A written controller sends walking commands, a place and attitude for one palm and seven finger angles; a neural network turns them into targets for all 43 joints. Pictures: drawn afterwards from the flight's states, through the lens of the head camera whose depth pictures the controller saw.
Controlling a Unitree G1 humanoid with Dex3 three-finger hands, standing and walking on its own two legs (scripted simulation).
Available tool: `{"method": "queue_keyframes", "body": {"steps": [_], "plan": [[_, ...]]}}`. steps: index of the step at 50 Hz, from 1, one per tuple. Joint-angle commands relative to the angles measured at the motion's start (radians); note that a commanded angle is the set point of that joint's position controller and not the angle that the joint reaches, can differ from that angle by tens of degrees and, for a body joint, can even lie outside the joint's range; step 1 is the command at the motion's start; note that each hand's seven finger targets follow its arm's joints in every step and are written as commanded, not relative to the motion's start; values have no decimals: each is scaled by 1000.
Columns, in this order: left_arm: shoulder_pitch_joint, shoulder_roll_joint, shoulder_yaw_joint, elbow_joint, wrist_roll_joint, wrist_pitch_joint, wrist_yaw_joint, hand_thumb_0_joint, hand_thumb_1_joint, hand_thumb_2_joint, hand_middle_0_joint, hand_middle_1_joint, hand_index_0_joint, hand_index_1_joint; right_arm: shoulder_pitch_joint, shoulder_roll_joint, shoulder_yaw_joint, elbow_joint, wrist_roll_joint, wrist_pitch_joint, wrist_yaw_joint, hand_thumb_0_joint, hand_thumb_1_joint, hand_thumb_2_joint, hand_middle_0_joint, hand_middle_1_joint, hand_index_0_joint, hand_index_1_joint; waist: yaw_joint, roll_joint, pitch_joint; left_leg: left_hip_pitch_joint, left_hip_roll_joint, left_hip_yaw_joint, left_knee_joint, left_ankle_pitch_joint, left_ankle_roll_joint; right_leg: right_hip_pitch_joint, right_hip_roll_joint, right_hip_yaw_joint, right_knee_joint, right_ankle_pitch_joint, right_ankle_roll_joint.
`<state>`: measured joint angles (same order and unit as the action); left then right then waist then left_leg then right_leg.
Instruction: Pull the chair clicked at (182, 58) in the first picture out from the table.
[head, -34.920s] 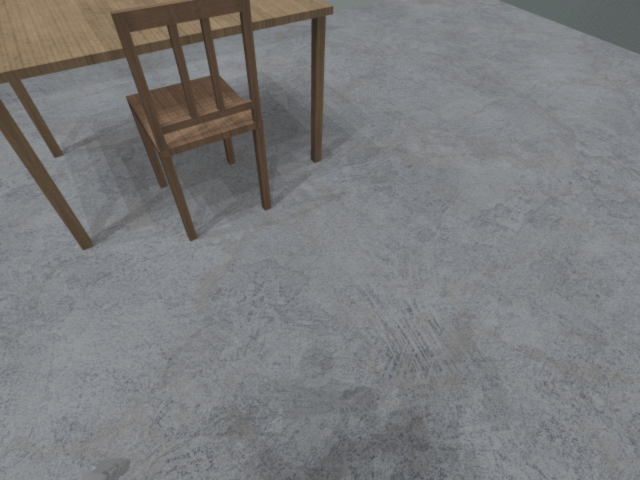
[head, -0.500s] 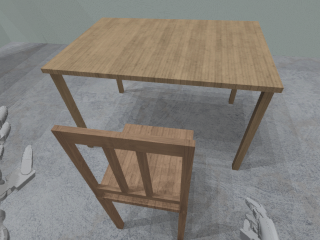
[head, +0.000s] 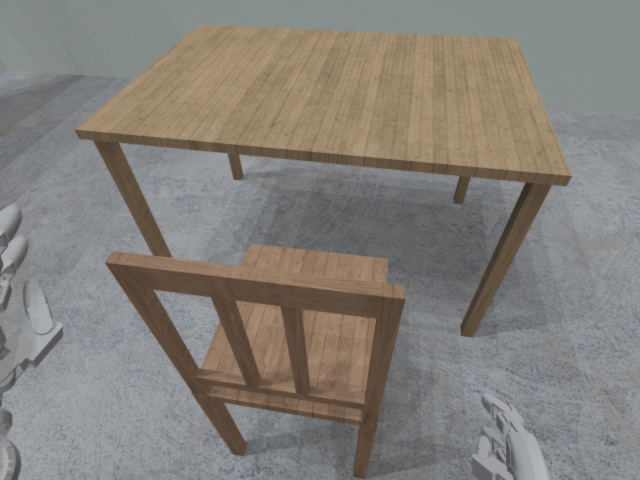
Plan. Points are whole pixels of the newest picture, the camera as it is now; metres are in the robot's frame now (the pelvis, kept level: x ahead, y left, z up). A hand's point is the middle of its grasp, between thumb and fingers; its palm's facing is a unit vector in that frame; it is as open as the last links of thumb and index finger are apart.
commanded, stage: step back with the hand held close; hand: left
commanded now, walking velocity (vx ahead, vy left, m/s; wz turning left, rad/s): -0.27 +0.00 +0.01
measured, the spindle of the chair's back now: (240, 344) +0.32 +0.19 -0.09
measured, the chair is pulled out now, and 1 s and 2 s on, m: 0.33 0.33 0.33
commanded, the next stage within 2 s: stop stepping back and stand still in 2.00 s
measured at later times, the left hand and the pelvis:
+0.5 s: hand (72, 341) +0.18 +0.25 +0.17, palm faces +0.44 -0.73 -0.52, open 7.4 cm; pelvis -0.03 -0.01 -0.01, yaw -2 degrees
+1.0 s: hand (54, 391) +0.14 +0.25 +0.16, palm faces +0.48 -0.75 -0.45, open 7.4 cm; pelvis -0.07 -0.01 -0.01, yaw +0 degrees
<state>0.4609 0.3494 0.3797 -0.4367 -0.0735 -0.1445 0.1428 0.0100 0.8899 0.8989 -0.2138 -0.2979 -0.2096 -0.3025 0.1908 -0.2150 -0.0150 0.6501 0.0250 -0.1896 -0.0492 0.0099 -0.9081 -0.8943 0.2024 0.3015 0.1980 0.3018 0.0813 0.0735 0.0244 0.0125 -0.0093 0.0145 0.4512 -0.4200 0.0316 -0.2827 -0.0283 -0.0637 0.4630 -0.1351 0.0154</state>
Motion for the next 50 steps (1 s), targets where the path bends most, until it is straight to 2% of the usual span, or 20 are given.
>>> {"method": "queue_keyframes", "body": {"steps": [1,4,8,9,11,14,20,24,26,28,29,32,34,35,37,39,42,44,47,50], "plan": [[-121,199,160,-158,8,-97,15,0,900,900,-200,-300,-200,-300,-73,-116,-27,-164,5,-23,-28,0,-900,-900,200,300,200,300,-59,-7,-35,-194,113,-25,-127,287,-5,155,-78,123,3,230,-40],[-54,131,94,-175,14,-78,4,0,900,900,-200,-300,-200,-300,-96,-122,-31,-186,2,-5,-23,0,-900,-900,200,300,200,300,-62,103,-112,-107,148,-29,-84,603,-18,125,-72,87,71,297,-25],[26,171,135,-229,27,-60,12,0,900,900,-200,-300,-200,-300,-108,-114,-43,-204,-4,33,-15,0,-900,-900,200,300,200,300,-60,40,-147,-110,173,-32,-15,835,-33,133,-74,72,93,315,-33],[34,211,177,-233,25,-56,17,0,900,900,-200,-300,-200,-300,-122,-112,-47,-205,-1,39,-17,0,-900,-900,200,300,200,300,-60,19,-158,-135,168,-34,-6,808,-31,155,-80,85,98,343,-38],[66,223,198,-266,18,-61,21,0,900,900,-200,-300,-200,-300,-112,-100,-49,-217,6,52,-19,0,-900,-900,200,300,200,300,-60,-7,-170,-173,155,-29,30,792,-44,181,-100,97,108,420,-60],[78,267,244,-309,7,-68,29,0,900,900,-200,-300,-200,-300,-108,-99,-53,-225,17,61,-25,0,-900,-900,200,300,200,300,-64,29,-199,-208,133,-40,54,676,-52,179,-129,135,132,456,-82],[118,208,206,-215,6,-53,44,0,900,900,-200,-300,-200,-300,-102,-91,-50,-207,18,76,-41,0,-900,-900,200,300,200,300,-81,-1,-175,-225,155,-38,18,550,-14,118,-100,112,138,312,-30],[57,198,168,-192,11,-36,50,0,900,900,-200,-300,-200,-300,-95,-107,-50,-204,19,79,-52,0,-900,-900,200,300,200,300,-86,-77,-139,-307,127,-32,32,292,-4,122,-124,161,99,342,-36],[32,205,151,-188,19,-33,52,0,900,900,-200,-300,-200,-300,-82,-110,-44,-207,14,80,-53,0,-900,-900,200,300,200,300,-87,-137,-120,-338,89,-21,47,78,-1,96,-154,212,21,223,-40],[19,219,154,-191,27,-32,55,0,900,900,-200,-300,-200,-300,-80,-112,-36,-209,11,81,-53,0,-900,-900,200,300,200,300,-82,-178,-96,-351,65,-26,50,-75,12,47,-165,251,-71,-7,-42],[-1,250,171,-223,32,-35,61,0,900,900,-200,-300,-200,-300,-81,-120,-35,-212,13,81,-55,0,-900,-900,200,300,200,300,-79,-140,-84,-359,65,-31,33,-110,19,33,-165,267,-98,-94,-46],[3,253,179,-255,40,-49,71,0,900,900,-200,-300,-200,-300,-87,-118,-21,-225,9,72,-57,0,-900,-900,200,300,200,300,-69,-61,-81,-425,102,-75,-61,-164,44,58,-120,207,-63,-224,-22],[6,275,207,-264,47,-55,82,0,900,900,-200,-300,-200,-300,-90,-125,-24,-230,13,63,-60,0,-900,-900,200,300,200,300,-66,22,-83,-515,138,-104,-114,-185,59,137,-90,170,15,-189,-9],[5,252,192,-271,48,-60,82,0,900,900,-200,-300,-200,-300,-80,-120,-21,-234,13,57,-58,0,-900,-900,200,300,200,300,-66,44,-91,-551,151,-108,-127,-177,65,177,-78,145,67,-147,-3],[9,241,189,-264,44,-62,80,0,900,900,-200,-300,-200,-300,-78,-122,-30,-234,15,51,-55,0,-900,-900,200,300,200,300,-64,13,-86,-559,146,-96,-85,-87,55,185,-78,142,89,-20,-7],[7,240,182,-236,41,-57,76,0,900,900,-200,-300,-200,-300,-72,-125,-38,-225,12,52,-52,0,-900,-900,200,300,200,300,-74,-40,-81,-513,117,-63,-26,-35,32,146,-117,182,44,81,-23],[-21,216,154,-202,48,-58,70,0,900,900,-200,-300,-200,-300,-55,-137,-35,-222,8,57,-40,0,-900,-900,200,300,200,300,-74,-47,-27,-586,107,-66,-22,-225,44,102,-125,230,2,-149,-28],[-29,224,153,-177,51,-51,73,0,900,900,-200,-300,-200,-300,-58,-140,-38,-215,6,65,-38,0,-900,-900,200,300,200,300,-76,-90,-1,-567,92,-62,18,-226,40,43,-141,263,-66,-222,-39],[-24,233,155,-184,51,-46,72,0,900,900,-200,-300,-200,-300,-52,-142,-36,-215,4,78,-27,0,-900,-900,200,300,200,300,-75,-163,-53,-506,80,-60,52,-210,39,12,-161,261,-127,-302,-41],[2,255,178,-257,54,-57,79,0,900,900,-200,-300,-200,-300,-66,-141,-32,-223,4,82,-28,0,-900,-900,200,300,200,300,-75,-71,-97,-526,112,-96,-18,-211,57,61,-141,212,-50,-250,-32]]}}
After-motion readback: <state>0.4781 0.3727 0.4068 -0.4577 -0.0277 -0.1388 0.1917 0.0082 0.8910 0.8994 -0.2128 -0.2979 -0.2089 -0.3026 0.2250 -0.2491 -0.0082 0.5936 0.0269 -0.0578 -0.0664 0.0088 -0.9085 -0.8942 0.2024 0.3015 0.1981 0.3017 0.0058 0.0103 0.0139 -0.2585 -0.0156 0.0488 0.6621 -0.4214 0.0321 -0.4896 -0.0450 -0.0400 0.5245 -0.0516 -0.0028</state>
